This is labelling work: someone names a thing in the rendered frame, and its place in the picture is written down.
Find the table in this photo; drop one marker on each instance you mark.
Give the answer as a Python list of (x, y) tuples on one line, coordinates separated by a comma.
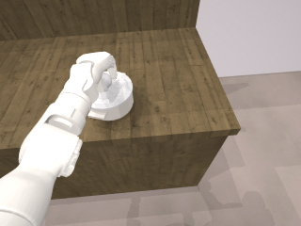
[(181, 115)]

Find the robot left forearm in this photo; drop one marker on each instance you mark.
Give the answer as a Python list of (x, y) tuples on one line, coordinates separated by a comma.
[(70, 109)]

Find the robot left hand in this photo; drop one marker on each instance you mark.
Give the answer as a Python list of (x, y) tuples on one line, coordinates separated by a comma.
[(107, 62)]

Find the robot left upper arm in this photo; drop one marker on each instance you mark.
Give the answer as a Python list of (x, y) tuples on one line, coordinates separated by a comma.
[(26, 192)]

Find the pot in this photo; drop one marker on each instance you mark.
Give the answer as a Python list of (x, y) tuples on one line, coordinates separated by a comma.
[(112, 114)]

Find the knob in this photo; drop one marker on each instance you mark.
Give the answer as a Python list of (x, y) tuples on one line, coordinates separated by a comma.
[(107, 80)]

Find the lid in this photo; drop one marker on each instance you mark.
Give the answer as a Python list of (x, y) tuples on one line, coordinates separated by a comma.
[(116, 95)]

